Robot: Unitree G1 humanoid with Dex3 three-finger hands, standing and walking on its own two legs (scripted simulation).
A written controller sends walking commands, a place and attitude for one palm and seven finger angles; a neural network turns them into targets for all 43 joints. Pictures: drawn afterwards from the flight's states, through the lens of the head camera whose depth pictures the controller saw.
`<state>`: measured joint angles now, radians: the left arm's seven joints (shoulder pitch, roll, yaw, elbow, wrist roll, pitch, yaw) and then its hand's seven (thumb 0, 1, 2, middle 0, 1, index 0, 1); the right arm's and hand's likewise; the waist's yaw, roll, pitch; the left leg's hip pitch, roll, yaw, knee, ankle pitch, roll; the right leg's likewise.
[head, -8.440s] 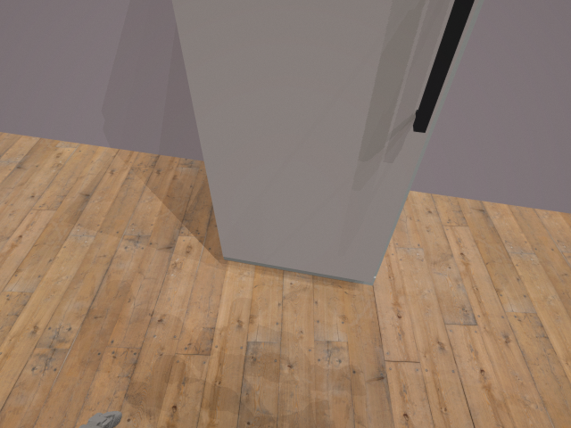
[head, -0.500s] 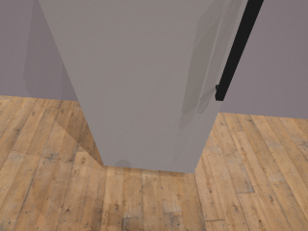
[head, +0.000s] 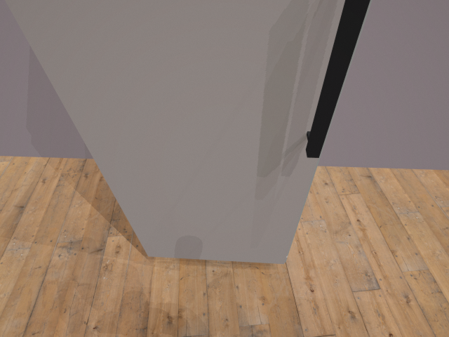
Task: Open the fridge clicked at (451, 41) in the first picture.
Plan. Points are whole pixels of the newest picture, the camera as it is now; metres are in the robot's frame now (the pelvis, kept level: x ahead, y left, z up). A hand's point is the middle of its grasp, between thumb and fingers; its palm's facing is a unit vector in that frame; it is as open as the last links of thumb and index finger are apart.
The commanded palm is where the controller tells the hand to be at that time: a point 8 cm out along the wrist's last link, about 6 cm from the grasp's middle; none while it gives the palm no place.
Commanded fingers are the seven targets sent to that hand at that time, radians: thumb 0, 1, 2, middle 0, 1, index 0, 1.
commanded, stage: come to a stop and stand still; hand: right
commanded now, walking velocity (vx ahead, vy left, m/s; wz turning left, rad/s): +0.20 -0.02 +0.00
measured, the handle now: (333, 63) +0.50 -0.17 +0.25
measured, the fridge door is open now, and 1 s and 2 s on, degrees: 0 0 0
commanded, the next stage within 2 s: look again from close up in 1.94 s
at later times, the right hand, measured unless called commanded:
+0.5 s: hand out of the picture +0.15 -0.19 -0.17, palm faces +0.04 +0.97 -0.23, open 7.3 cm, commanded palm none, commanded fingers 0.00 -0.90 -0.90 0.20 0.30 0.20 0.30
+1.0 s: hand out of the picture +0.03 -0.22 -0.16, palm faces +0.03 +0.97 -0.24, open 7.4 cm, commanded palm none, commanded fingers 0.00 -0.90 -0.90 0.20 0.30 0.20 0.30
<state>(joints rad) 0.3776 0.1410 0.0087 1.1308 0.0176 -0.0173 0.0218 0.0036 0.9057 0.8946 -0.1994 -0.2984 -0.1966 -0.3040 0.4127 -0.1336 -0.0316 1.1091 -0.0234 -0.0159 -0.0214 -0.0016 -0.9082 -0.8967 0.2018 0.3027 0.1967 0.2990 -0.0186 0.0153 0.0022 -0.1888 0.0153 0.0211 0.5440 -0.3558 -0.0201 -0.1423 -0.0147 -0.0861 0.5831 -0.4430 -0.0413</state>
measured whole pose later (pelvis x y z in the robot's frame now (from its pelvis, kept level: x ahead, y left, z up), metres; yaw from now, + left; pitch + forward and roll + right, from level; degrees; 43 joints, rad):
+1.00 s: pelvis +0.03 -0.04 +0.01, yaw +0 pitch -1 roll +0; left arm 0.18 0.16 0.05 1.02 0.01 0.01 0.03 0.00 0.91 0.89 -0.20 -0.30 -0.20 -0.30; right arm 0.28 -0.17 -0.02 1.05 -0.03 0.02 -0.04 0.00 -0.91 -0.90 0.20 0.30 0.19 0.30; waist -0.01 -0.02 0.06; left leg -0.16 0.01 0.03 0.49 -0.31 0.00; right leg -0.28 -0.02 -0.09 0.51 -0.21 -0.02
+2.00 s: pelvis +0.02 -0.07 +0.01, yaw +1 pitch +0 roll +0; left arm 0.25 0.19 0.01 1.04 0.02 -0.03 0.01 0.01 0.91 0.89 -0.20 -0.30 -0.20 -0.30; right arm 0.31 -0.18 0.01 1.06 -0.03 -0.02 -0.03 0.00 -0.91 -0.90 0.20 0.30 0.20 0.30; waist -0.01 0.02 0.02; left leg -0.18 0.05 0.00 0.48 -0.29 -0.04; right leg -0.28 0.02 -0.12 0.47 -0.19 -0.07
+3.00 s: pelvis +0.05 -0.04 +0.02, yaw +1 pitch -1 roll +0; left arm 0.18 0.23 0.00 1.12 0.02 -0.02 0.01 0.00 0.90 0.89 -0.20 -0.30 -0.20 -0.30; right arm 0.23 -0.24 0.01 1.09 -0.02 -0.02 -0.02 0.00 -0.91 -0.90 0.20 0.30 0.20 0.30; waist -0.01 0.02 0.02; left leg -0.09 0.02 0.02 0.40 -0.29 -0.01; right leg -0.20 -0.01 -0.10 0.40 -0.19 -0.03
